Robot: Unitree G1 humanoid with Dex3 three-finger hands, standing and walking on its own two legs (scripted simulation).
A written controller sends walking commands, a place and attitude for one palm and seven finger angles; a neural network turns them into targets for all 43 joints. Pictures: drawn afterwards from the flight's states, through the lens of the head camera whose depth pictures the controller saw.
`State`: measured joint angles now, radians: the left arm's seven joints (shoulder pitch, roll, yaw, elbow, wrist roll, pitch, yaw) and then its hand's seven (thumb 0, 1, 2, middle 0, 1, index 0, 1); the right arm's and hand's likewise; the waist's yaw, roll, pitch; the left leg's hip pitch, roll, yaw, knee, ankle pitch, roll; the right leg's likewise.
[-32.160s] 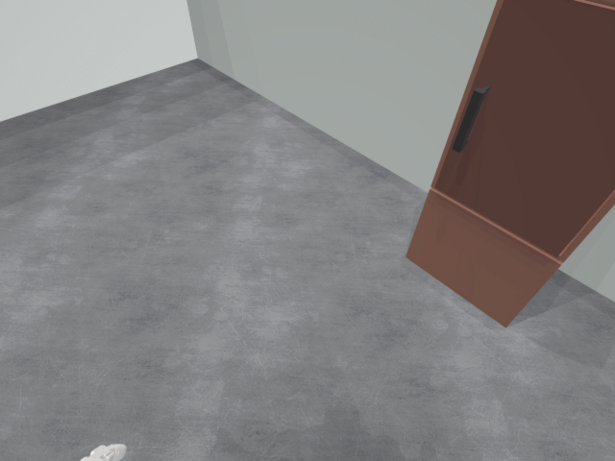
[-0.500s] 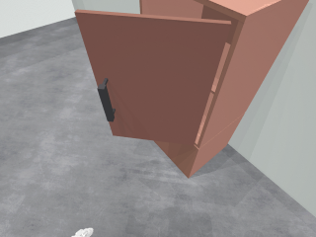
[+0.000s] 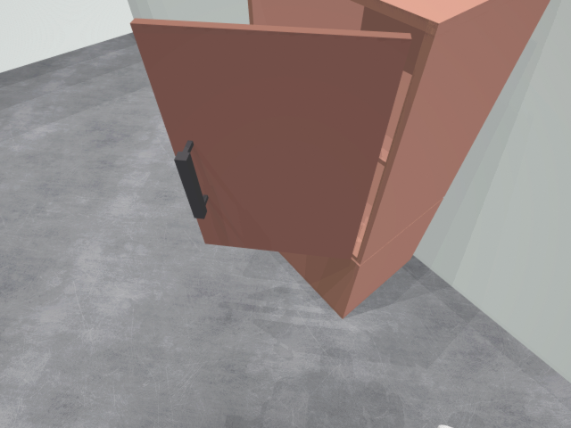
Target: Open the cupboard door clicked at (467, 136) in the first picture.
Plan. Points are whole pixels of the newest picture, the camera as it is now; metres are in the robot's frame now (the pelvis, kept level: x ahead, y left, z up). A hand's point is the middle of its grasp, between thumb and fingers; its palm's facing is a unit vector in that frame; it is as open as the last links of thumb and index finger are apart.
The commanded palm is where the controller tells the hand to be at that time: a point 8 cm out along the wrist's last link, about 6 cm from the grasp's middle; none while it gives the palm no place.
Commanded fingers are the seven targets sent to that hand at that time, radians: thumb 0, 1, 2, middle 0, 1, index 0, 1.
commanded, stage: come to a stop and stand still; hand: left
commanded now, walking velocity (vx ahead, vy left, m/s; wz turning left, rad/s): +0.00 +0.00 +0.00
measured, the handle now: (195, 181) +0.57 +0.24 -0.06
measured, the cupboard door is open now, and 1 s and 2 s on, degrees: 43 43 43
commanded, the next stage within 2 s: look again from close up in 1.34 s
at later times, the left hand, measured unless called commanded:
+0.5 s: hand out of the picture +0.01 +0.24 -0.16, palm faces -0.02 -0.96 -0.27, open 7.4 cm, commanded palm none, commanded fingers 0.00 0.90 0.90 -0.20 -0.30 -0.20 -0.30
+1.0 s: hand out of the picture +0.07 +0.23 -0.17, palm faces -0.03 -0.97 -0.24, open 7.4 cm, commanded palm none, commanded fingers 0.00 0.90 0.90 -0.20 -0.30 -0.20 -0.30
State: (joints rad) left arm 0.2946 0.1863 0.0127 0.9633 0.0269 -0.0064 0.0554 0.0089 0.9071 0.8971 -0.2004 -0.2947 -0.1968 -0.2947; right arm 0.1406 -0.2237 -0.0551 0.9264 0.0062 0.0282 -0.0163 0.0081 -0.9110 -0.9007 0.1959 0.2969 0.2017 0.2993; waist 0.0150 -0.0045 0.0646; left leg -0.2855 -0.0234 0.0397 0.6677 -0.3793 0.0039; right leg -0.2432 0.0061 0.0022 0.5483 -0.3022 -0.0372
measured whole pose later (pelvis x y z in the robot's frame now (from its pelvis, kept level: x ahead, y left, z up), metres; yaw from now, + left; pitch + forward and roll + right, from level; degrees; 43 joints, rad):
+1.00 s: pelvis +0.02 +0.03 +0.01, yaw +0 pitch +0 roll +0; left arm 0.18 0.25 -0.02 1.05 0.01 -0.01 0.02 0.01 0.91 0.90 -0.20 -0.29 -0.20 -0.29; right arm 0.14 -0.23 0.02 1.08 -0.01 -0.03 -0.01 0.01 -0.90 -0.90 0.20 0.30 0.20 0.30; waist 0.01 -0.02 0.03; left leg -0.15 -0.05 0.05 0.42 -0.26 0.06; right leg -0.16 -0.01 0.02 0.43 -0.27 0.01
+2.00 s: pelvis +0.02 +0.02 +0.01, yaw +0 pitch -1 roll +0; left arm 0.21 0.26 -0.02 1.08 0.01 -0.01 0.02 0.01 0.91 0.90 -0.20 -0.29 -0.20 -0.29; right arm 0.17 -0.24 0.02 1.14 0.00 -0.03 -0.02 0.01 -0.90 -0.90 0.20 0.30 0.21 0.30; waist 0.01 -0.03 0.03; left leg -0.10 -0.04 0.03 0.35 -0.24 0.04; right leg -0.11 -0.01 0.01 0.38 -0.26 0.00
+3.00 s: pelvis -0.05 +0.01 -0.10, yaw +1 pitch +16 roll -3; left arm 0.20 0.36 0.39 0.26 -0.39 -0.40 -0.52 0.01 0.03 0.52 -0.26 -0.86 -0.26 -0.86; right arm 0.30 -0.26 0.01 0.58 0.04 -0.25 -0.06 0.01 -0.90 -0.90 0.20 0.30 0.21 0.30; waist -0.01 0.02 -0.14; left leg -0.99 0.00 -0.02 1.22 -0.51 0.03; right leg -0.95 0.02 -0.07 1.16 -0.50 -0.02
